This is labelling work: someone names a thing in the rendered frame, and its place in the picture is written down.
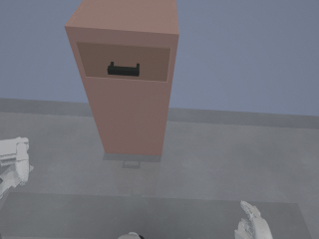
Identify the handle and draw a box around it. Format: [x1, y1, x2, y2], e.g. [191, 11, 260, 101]
[107, 62, 140, 77]

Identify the left robot hand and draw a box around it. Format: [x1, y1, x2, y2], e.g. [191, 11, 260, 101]
[0, 136, 34, 200]

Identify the right robot hand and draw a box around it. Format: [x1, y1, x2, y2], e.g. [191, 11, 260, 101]
[234, 200, 273, 239]

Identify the drawer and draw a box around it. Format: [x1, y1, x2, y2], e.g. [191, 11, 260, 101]
[76, 41, 170, 82]

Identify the cabinet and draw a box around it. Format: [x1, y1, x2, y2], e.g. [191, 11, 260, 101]
[64, 0, 179, 156]

